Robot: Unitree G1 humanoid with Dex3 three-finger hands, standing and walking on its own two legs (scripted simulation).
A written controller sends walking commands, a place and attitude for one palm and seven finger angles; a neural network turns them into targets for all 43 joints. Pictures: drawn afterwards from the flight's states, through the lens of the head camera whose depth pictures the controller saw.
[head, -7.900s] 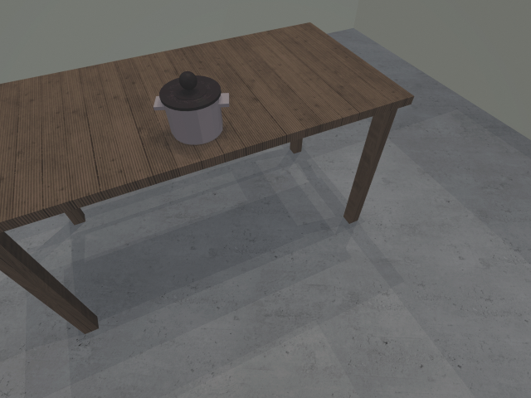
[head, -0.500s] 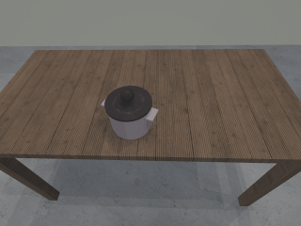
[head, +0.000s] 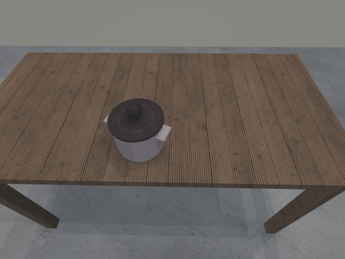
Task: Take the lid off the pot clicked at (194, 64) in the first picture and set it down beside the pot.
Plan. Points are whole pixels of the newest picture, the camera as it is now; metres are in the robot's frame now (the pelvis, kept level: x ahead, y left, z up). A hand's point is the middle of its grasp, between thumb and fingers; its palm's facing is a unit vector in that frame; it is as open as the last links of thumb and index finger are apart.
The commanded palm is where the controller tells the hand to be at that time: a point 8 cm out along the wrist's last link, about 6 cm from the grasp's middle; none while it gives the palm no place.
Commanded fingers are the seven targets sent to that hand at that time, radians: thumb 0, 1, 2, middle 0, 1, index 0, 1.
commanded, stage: come to a stop and stand still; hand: left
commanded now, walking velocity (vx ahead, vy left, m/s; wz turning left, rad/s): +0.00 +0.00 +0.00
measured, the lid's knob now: (134, 110) +0.46 +0.13 +0.07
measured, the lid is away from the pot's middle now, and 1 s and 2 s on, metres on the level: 0.00 0.00 0.00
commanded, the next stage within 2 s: look again from close up in 0.06 s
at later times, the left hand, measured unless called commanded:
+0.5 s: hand out of the picture +0.01 +0.19 -0.17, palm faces +0.01 -0.98 -0.20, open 7.3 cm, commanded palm none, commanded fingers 0.00 0.90 0.90 -0.20 -0.30 -0.20 -0.30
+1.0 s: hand out of the picture -0.01 +0.19 -0.18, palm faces +0.01 -0.99 -0.17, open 7.4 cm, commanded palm none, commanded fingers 0.00 0.90 0.90 -0.20 -0.30 -0.20 -0.30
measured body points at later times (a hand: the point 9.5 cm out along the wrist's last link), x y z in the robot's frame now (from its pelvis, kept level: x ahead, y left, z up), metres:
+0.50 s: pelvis +0.00 +0.01 +0.00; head +0.03 +0.01 +0.45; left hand +0.01 +0.24 -0.16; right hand +0.02 -0.22 -0.15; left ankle -0.02 +0.17 -0.73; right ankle -0.02 -0.14 -0.73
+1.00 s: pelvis -0.01 +0.02 +0.00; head +0.03 +0.03 +0.45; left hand -0.01 +0.24 -0.16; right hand -0.01 -0.20 -0.15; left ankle -0.02 +0.17 -0.73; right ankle -0.02 -0.14 -0.73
